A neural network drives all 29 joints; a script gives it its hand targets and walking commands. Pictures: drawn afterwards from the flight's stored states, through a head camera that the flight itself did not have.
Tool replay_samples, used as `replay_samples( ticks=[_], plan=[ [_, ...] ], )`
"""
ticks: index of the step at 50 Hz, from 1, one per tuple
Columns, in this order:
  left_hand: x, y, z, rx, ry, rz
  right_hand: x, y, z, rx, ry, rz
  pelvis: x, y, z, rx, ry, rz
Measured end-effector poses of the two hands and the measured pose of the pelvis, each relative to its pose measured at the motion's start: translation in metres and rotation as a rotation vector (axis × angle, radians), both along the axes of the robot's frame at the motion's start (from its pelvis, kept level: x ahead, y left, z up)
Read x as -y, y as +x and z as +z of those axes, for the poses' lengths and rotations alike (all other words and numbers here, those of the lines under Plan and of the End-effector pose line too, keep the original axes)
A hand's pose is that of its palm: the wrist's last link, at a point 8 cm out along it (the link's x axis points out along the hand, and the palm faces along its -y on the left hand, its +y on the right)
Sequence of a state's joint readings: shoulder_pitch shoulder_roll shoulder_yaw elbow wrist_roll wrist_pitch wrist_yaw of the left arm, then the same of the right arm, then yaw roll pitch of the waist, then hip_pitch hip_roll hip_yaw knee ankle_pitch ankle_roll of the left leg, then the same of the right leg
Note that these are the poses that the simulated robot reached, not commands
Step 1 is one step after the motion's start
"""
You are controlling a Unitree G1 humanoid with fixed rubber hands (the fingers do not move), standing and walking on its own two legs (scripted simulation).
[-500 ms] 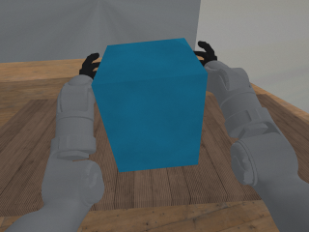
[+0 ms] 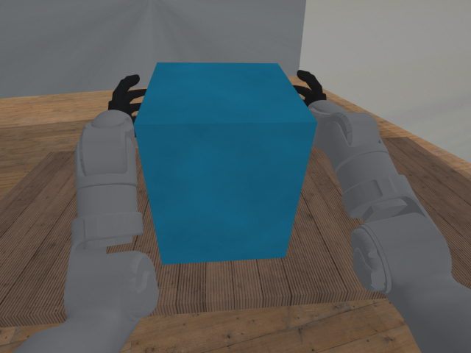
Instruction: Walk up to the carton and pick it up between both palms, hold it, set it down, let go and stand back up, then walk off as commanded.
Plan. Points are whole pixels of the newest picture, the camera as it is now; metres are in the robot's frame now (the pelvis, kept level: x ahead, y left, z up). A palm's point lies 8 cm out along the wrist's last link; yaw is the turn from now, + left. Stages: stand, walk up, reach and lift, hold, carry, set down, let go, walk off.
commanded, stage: hold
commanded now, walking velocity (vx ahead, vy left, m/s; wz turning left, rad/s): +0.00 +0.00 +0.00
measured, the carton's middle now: (221, 160) +0.35 +0.01 +0.25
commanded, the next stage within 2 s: none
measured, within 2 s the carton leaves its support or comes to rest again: neither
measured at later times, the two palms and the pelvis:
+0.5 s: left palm (131, 119) +0.38 +0.15 +0.31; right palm (314, 105) +0.38 -0.14 +0.32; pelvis +0.01 +0.00 +0.00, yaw +0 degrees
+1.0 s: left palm (119, 120) +0.35 +0.16 +0.32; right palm (314, 112) +0.36 -0.14 +0.32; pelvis +0.00 +0.00 +0.00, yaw +0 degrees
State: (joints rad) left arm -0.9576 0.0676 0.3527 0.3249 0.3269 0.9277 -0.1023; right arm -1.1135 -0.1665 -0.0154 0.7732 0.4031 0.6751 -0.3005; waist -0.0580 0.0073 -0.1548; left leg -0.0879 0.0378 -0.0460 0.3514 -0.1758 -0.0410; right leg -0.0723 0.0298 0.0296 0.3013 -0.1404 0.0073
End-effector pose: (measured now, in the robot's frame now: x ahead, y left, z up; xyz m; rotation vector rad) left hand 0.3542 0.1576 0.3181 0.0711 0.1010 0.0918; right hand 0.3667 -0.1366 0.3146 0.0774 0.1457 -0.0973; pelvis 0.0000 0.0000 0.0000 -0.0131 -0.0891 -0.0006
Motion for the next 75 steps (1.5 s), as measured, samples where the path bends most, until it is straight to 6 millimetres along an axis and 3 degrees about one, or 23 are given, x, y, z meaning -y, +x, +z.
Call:
replay_samples(
  ticks=[7, 11, 24, 31, 40, 49, 54, 63, 75],
  plan=[
    [0.003, -0.009, -0.001, 0.023, -0.006, -0.038, 0.003, -0.019, 0.014, 0.029, -0.067, -0.031, 0.001, -0.010, 0.000, 0.013, 0.000, 0.000],
    [0.002, -0.008, -0.002, 0.018, -0.009, -0.050, 0.002, -0.020, 0.019, 0.023, -0.102, -0.039, 0.001, -0.011, 0.000, 0.014, 0.000, 0.001],
    [0.007, 0.025, -0.005, -0.009, 0.007, -0.043, 0.006, 0.013, 0.010, 0.005, -0.091, -0.038, 0.000, 0.007, 0.000, -0.011, -0.001, 0.002],
    [-0.001, 0.041, -0.015, -0.043, -0.020, -0.034, -0.002, 0.030, 0.000, -0.033, -0.075, -0.034, 0.000, 0.020, 0.000, -0.028, -0.001, 0.003],
    [-0.014, 0.024, -0.006, 0.009, -0.053, -0.002, -0.014, 0.020, 0.002, 0.013, -0.067, -0.007, -0.002, 0.017, 0.001, -0.024, -0.004, 0.003],
    [-0.003, -0.002, 0.003, 0.013, -0.022, -0.007, -0.003, -0.005, 0.005, 0.017, -0.048, -0.005, 0.000, -0.001, 0.000, 0.000, -0.001, 0.003],
    [0.008, -0.005, 0.005, 0.024, 0.008, -0.032, 0.008, -0.015, 0.012, 0.034, -0.061, -0.025, 0.001, -0.007, 0.000, 0.009, 0.000, 0.003],
    [0.018, 0.008, -0.008, -0.015, 0.022, -0.055, 0.017, -0.006, 0.009, 0.002, -0.084, -0.043, 0.004, -0.005, 0.000, 0.004, 0.001, 0.003],
    [0.002, 0.032, -0.020, -0.030, -0.041, -0.049, 0.000, 0.018, 0.011, -0.008, -0.121, -0.045, 0.002, 0.014, 0.000, -0.021, -0.001, 0.004]
  ],
)
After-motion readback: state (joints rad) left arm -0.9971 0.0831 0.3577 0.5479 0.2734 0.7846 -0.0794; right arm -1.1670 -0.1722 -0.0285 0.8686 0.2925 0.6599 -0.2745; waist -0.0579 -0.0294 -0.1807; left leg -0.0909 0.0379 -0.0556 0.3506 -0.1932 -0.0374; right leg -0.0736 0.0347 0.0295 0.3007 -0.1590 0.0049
